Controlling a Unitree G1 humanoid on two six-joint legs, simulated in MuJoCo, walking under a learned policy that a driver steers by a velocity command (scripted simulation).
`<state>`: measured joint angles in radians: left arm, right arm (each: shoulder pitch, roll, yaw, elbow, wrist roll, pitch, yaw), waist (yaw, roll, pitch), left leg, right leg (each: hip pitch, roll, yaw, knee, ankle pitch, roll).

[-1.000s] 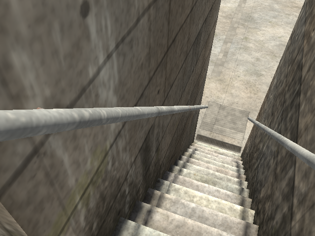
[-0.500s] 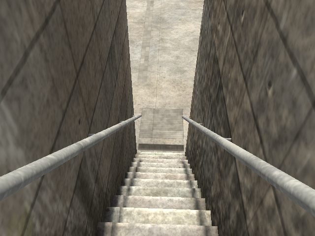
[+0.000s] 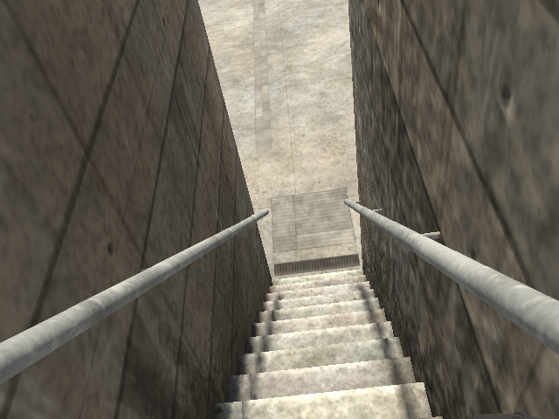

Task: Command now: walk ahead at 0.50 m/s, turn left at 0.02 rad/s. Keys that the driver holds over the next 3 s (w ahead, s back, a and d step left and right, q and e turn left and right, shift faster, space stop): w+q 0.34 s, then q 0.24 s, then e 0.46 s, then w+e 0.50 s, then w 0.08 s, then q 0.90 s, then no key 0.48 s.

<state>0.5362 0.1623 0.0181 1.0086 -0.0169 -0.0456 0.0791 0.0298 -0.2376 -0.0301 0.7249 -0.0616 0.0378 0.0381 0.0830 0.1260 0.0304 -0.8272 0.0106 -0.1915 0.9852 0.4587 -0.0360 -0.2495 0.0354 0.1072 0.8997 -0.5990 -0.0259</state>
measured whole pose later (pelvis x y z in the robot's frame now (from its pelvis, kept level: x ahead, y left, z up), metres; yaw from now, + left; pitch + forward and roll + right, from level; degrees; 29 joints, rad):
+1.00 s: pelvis +0.58 +0.25 -0.58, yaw +12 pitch -1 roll -3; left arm 0.40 0.23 0.04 0.96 0.01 -0.01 0.02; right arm 0.25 -0.19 -0.03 0.94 -0.04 -0.06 -0.03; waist 0.05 0.06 0.00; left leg -0.18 0.01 0.06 0.39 -0.10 0.07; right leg -0.44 0.21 -0.05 1.77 -0.89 -0.08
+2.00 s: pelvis +1.05 +0.20 -1.00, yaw -1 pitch +4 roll -3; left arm 0.36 0.10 0.03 0.93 -0.03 -0.04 0.11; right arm 0.25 -0.22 -0.03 0.89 -0.02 -0.05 0.02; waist 0.11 0.11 0.00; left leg -0.14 -0.06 -0.05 0.15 0.02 0.12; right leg -0.53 0.14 -0.09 1.85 -0.89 -0.03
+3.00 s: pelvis +1.25 +0.24 -1.29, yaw +19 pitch -3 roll +1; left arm 0.37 0.23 0.02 0.91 -0.01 0.04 0.03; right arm 0.26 -0.11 0.04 0.85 0.01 0.01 -0.05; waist 0.03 -0.05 -0.03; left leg -0.42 0.03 -0.04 0.83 -0.38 -0.06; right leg -0.34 -0.01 0.05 0.93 -0.58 -0.04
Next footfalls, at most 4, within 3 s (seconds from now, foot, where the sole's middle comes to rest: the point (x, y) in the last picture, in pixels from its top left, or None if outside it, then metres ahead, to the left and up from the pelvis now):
0.22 left None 0.20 0.21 -0.94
0.60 right None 0.43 0.15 -1.16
0.96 left None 0.60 0.33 -1.37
1.42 right None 0.85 0.14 -1.59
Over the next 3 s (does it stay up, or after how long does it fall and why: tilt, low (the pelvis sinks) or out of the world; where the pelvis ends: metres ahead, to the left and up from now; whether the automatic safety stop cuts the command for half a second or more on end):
stays up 1.25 0.24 -1.29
